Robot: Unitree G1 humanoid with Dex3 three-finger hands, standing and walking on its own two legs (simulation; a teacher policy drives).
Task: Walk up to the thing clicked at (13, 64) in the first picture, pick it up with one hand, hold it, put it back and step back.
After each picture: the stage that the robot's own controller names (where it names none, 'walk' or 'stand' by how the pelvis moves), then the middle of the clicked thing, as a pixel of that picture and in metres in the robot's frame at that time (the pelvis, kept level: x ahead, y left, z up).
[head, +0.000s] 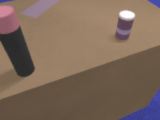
stand; (15, 46) +0.44 +0.25 +0.14
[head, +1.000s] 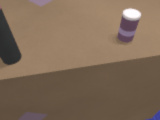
stand; out of the picture +0.46 +0.30 +0.17
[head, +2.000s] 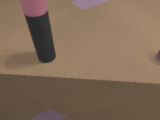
stand; (40, 31) +0.48 +0.18 +0.16
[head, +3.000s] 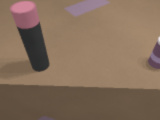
stand; (33, 41) +0.46 +0.20 +0.13
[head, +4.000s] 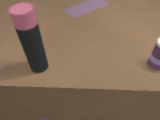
stand; (32, 42) +0.45 +0.20 +0.13
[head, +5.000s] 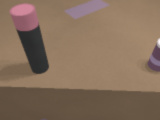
stand; (32, 43) +0.45 +0.20 +0.13
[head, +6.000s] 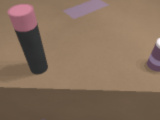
rise first; (31, 43) +0.45 +0.20 +0.13
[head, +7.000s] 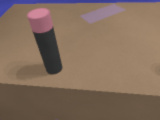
rise first; (47, 45) +0.46 +0.19 +0.14
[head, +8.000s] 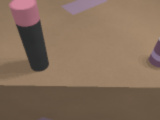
go down; (33, 39) +0.46 +0.17 +0.15
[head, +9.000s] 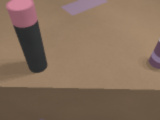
go down; (30, 40) +0.45 +0.18 +0.15
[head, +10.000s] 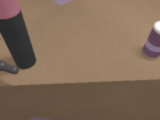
close in; (15, 34) +0.45 +0.19 +0.17
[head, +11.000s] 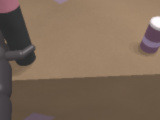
lift; (14, 30) +0.46 +0.20 +0.18
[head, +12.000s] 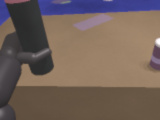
lift; (30, 29) +0.34 +0.15 +0.31
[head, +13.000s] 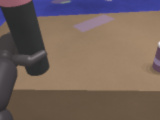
hold; (26, 31) +0.34 +0.16 +0.31
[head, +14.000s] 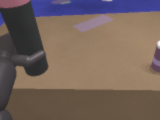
hold; (24, 32) +0.33 +0.17 +0.31
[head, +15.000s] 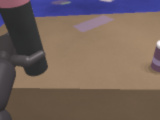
hold; (24, 32) +0.33 +0.17 +0.31
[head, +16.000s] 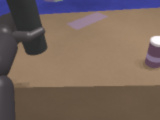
crouch; (24, 10) +0.40 +0.17 +0.33
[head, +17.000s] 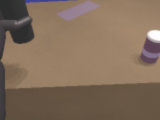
lower; out of the picture +0.47 +0.19 +0.31
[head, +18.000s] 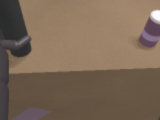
lower; (10, 18) +0.49 +0.20 +0.18
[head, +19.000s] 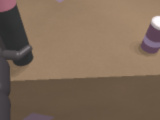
lower; (11, 29) +0.46 +0.20 +0.18
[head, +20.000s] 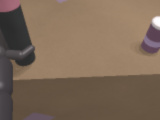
lower; (14, 29) +0.46 +0.20 +0.18
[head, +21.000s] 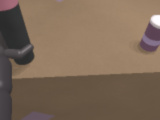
lower; (13, 28) +0.47 +0.20 +0.18
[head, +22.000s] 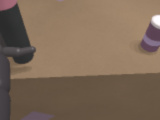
open; (12, 27) +0.47 +0.20 +0.18
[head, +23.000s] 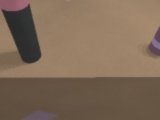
sink last; (22, 27) +0.46 +0.18 +0.18
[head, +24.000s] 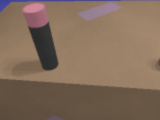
sink last; (43, 40) +0.47 +0.20 +0.15
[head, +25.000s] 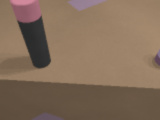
stand; (34, 36) +0.45 +0.19 +0.15
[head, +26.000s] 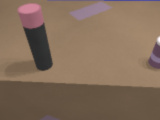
stand; (38, 41) +0.48 +0.20 +0.14
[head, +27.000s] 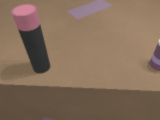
stand; (34, 43) +0.46 +0.20 +0.13
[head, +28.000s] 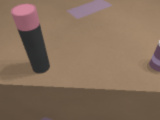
stand; (34, 43) +0.46 +0.20 +0.13
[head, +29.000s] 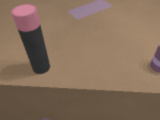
stand; (34, 43) +0.45 +0.20 +0.13
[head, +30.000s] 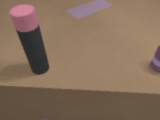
stand; (33, 44) +0.45 +0.20 +0.13
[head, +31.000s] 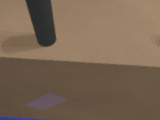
walk; (40, 11) +0.51 +0.16 +0.17
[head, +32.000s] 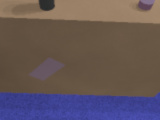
walk; out of the picture +0.73 +0.21 +0.15
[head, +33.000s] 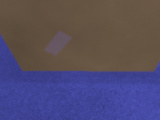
stand; out of the picture +1.07 +0.25 +0.15
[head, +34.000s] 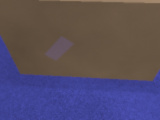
stand; out of the picture +1.05 +0.19 +0.15
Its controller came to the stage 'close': yes
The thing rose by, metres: 0.21
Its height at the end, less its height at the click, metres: +0.00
